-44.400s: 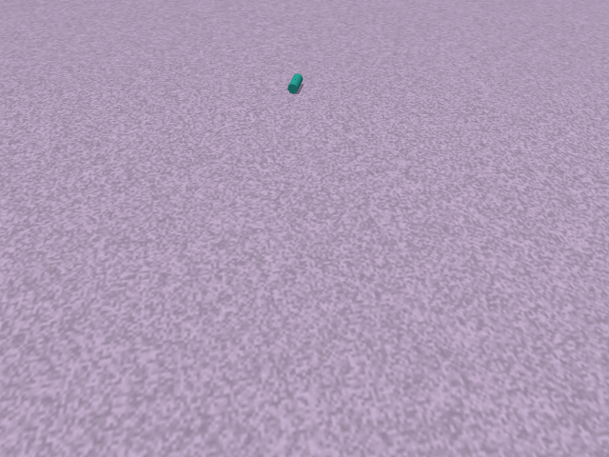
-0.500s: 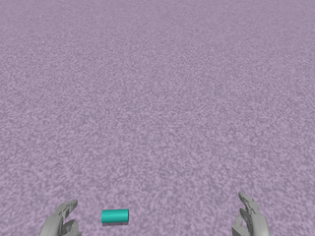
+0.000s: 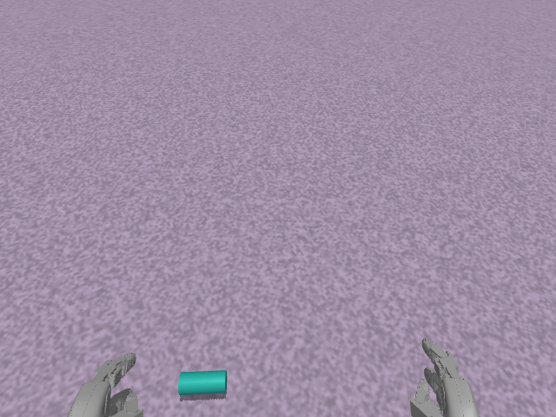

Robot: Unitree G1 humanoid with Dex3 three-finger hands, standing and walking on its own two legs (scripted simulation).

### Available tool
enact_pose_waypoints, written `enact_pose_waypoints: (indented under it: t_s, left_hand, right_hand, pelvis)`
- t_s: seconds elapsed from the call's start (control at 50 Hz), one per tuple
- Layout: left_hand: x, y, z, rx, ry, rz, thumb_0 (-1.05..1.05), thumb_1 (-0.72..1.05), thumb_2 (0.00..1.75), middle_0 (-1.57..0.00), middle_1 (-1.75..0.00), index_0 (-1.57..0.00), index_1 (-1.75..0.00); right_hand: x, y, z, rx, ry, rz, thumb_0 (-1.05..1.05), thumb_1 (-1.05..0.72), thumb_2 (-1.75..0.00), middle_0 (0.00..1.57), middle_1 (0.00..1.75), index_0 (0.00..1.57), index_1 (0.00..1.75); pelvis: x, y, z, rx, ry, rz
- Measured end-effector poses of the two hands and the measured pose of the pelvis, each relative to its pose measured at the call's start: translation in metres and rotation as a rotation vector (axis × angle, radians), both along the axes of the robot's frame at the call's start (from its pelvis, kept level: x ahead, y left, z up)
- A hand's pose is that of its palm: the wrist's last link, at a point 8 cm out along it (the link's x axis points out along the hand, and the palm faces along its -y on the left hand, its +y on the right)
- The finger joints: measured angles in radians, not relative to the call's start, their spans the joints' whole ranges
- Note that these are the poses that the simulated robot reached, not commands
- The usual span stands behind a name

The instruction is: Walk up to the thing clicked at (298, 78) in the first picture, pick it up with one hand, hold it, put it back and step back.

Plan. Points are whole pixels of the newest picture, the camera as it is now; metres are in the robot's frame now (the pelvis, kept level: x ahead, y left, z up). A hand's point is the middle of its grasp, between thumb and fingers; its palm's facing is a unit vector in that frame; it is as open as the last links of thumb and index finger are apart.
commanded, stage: home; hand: left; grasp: from above
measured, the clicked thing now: (203, 382) +0.37 +0.19 -0.68
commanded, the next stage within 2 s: stand in 0.14 s
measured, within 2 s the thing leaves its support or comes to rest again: neither
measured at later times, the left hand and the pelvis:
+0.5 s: hand out of the picture +0.11 +0.24 -0.10, palm faces +0.02 -0.94 -0.33, open 7.4 cm; pelvis -0.01 +0.01 +0.03, yaw +0 degrees
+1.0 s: hand out of the picture +0.02 +0.25 -0.10, palm faces +0.03 -0.95 -0.32, open 7.4 cm; pelvis -0.02 +0.01 +0.06, yaw +0 degrees
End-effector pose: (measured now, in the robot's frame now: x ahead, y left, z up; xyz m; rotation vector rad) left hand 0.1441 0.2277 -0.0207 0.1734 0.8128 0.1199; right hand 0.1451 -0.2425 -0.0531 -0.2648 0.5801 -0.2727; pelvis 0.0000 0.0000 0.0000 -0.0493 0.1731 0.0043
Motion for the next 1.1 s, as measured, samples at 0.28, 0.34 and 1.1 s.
enact_pose_waypoints:
  t_s: [0.28,0.34,1.1]
  left_hand:
    - [-0.002,0.003,-0.007,0.051,-0.032,-0.031,0.01,0.90,0.89,-0.21,-0.30,-0.20,-0.30]
    - [-0.004,0.017,-0.024,0.102,-0.011,-0.042,0.01,0.90,0.89,-0.21,-0.30,-0.20,-0.30]
    - [-0.131,0.061,-0.043,0.112,0.468,0.114,0.01,0.90,0.89,-0.21,-0.30,-0.20,-0.30]
  right_hand:
    - [-0.007,0.000,-0.008,-0.023,0.084,0.061,0.01,-0.90,-0.90,0.21,0.29,0.21,0.30]
    - [-0.015,-0.006,-0.019,-0.039,0.268,0.141,0.01,-0.90,-0.90,0.21,0.30,0.21,0.30]
    - [-0.099,-0.022,-0.010,0.077,0.632,-0.035,0.01,-0.90,-0.90,0.21,0.30,0.21,0.30]
  pelvis:
    - [-0.009,0.000,0.003,0.009,-0.053,0.002]
    - [-0.014,0.000,0.011,0.031,-0.104,0.000]
    - [-0.017,0.010,0.065,0.048,-0.263,0.004]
